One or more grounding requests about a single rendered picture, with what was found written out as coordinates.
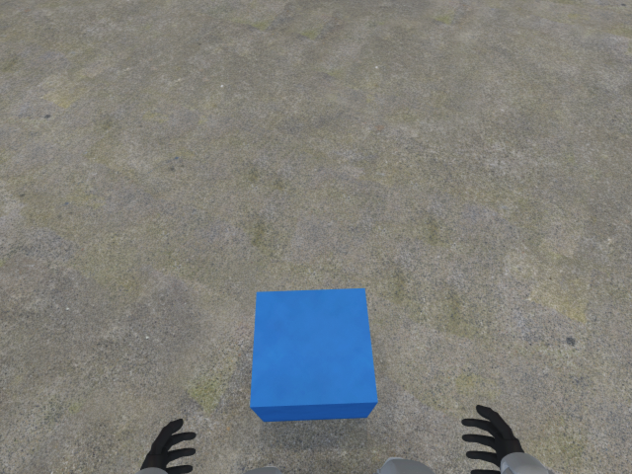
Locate carton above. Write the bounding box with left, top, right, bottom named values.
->
left=250, top=288, right=378, bottom=422

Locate right robot forearm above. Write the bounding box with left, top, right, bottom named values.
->
left=501, top=452, right=555, bottom=474

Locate left robot hand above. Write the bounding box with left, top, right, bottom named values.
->
left=140, top=419, right=197, bottom=474

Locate right robot hand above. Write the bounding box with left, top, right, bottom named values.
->
left=461, top=405, right=525, bottom=474

